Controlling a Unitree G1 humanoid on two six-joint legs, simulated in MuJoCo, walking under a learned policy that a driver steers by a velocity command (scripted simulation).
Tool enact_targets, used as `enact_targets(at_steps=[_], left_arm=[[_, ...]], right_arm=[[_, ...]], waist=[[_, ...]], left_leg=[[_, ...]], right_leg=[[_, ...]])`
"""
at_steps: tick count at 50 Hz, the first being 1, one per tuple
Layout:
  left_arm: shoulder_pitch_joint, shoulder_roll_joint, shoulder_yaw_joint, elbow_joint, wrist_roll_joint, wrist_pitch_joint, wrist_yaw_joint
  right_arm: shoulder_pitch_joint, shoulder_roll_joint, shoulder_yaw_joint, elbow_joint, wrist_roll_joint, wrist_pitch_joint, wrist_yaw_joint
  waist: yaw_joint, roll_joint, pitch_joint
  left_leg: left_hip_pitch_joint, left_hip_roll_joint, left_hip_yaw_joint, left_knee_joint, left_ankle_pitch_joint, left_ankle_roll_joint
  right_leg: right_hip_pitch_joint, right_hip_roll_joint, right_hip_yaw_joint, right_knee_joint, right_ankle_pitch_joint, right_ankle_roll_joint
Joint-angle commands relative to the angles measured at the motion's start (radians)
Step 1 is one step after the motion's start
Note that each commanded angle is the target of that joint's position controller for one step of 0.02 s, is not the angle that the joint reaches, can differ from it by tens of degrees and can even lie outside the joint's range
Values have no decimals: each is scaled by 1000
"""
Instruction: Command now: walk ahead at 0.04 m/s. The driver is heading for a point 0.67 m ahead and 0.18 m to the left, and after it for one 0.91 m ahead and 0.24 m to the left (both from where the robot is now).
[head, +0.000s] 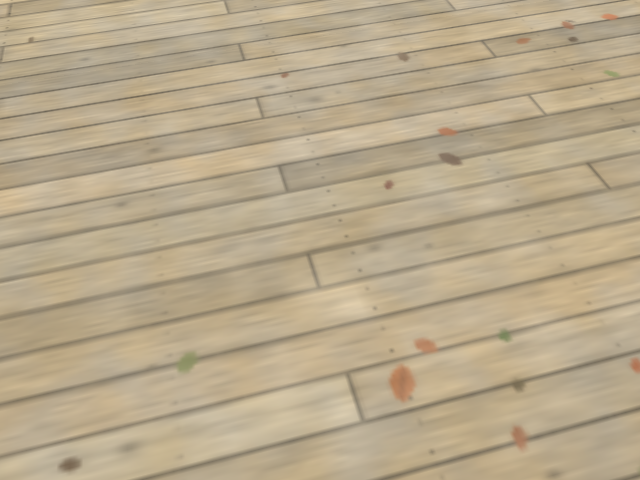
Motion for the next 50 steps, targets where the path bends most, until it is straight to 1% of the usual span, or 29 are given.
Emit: enact_targets(at_steps=[1, 8, 15, 25, 36, 37, 39, 40, 41, 42, 43, 44, 45, 46, 47, 48, 50], left_arm=[[64, 82, 12, -1, -2, -5, 5], [86, 78, 9, 26, 1, 0, 6], [108, 69, 3, 48, 2, 5, 6], [130, 59, -2, 66, 1, 10, 5], [147, 50, -7, 76, 0, 11, 3], [155, 47, -8, 79, 1, 12, 2], [149, 70, 3, 70, 1, 18, 0], [144, 76, 9, 61, 4, 21, -4], [122, 72, 11, 44, 8, 21, -10], [86, 52, 8, 21, 11, 17, -17], [46, 25, 3, -5, 19, 10, -26], [11, 28, 4, -30, 34, 1, -33], [-11, 51, 11, -50, 35, -8, -39], [-19, 66, 18, -66, 34, -16, -45], [-24, 74, 24, -79, 31, -25, -50], [-32, 76, 28, -90, 24, -33, -55], [-47, 72, 34, -112, 14, -42, -62]], right_arm=[[101, -62, -10, 15, 1, 2, -7], [95, -54, -5, 41, 2, 10, -13], [105, -51, 2, 60, 2, 14, -16], [125, -39, 10, 76, 1, 12, -16], [150, -25, 15, 83, 1, 8, -16], [163, -22, 15, 87, -1, 8, -15], [183, -48, 2, 85, -5, 12, -13], [188, -60, -5, 77, -5, 15, -10], [207, -69, -11, 73, -4, 17, -7], [246, -84, -18, 77, -1, 16, -7], [280, -110, -30, 85, -1, 13, -8], [275, -125, -39, 85, -4, 9, -8], [274, -125, -44, 81, -10, 3, -7], [272, -132, -48, 79, -16, -6, -4], [263, -130, -50, 75, -17, -15, -1], [249, -124, -50, 69, -15, -23, 0], [229, -132, -53, 59, -13, -37, 1]], waist=[[4, -38, 25], [9, -17, 33], [12, -15, 49], [16, -15, 68], [19, -11, 76], [17, -12, 58], [10, -3, 79], [4, 19, 106], [-11, 40, 152], [-32, 78, 189], [-47, 132, 212], [-49, 138, 239], [-48, 108, 233], [-39, 85, 225], [-29, 70, 216], [-21, 57, 204], [-11, 67, 179]], left_leg=[[-55, 127, -115, -77, 146, 6], [-45, 135, -115, -82, 144, 0], [-57, 140, -117, -84, 127, -1], [-80, 144, -122, -91, 102, 0], [-94, 144, -126, -94, 89, 2], [-89, 137, -124, -103, 21, 5], [-108, 112, -124, -90, -196, 28], [-130, 119, -153, -98, -333, 51], [-138, 147, -207, -129, -441, 77], [-113, 203, -292, -184, -519, 110], [-81, 288, -397, -261, -569, 151], [-75, 358, -460, -298, -537, 185], [-44, 381, -480, -315, -480, 203], [-6, 387, -473, -309, -420, 210], [23, 377, -443, -296, -350, 203], [35, 353, -395, -285, -281, 185], [8, 310, -310, -257, -163, 160]], right_leg=[[64, -130, 144, -76, 258, -36], [70, -124, 141, -92, 242, -36], [67, -117, 139, -104, 205, -34], [57, -109, 138, -115, 143, -31], [45, -106, 138, -116, 110, -28], [50, -96, 135, -119, 35, -29], [-1, -58, 117, -81, -184, -46], [-56, -38, 103, -46, -319, -58], [-140, -21, 91, -1, -386, -62], [-227, 3, 59, 77, -374, -57], [-292, 24, -8, 194, -286, -46], [-342, -13, -24, 285, -221, -43], [-397, -36, -9, 350, -231, -42], [-440, -56, 8, 388, -241, -41], [-457, -73, 20, 389, -233, -38], [-441, -76, 17, 360, -218, -34], [-347, -58, -12, 285, -179, -29]])
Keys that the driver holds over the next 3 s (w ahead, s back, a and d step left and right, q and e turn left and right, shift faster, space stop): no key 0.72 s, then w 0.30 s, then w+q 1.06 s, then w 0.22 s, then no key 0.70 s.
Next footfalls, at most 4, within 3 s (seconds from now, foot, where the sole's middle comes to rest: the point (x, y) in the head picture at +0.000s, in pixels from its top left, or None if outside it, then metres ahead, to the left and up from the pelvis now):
1.08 right None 0.17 -0.15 -0.78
1.60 left None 0.46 0.04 -0.78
2.16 right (312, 346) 0.85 0.06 -0.78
2.62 left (207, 343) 0.87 0.31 -0.78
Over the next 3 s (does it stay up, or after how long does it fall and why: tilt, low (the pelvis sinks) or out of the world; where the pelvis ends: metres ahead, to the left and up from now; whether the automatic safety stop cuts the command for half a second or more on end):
stays up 0.84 0.19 0.00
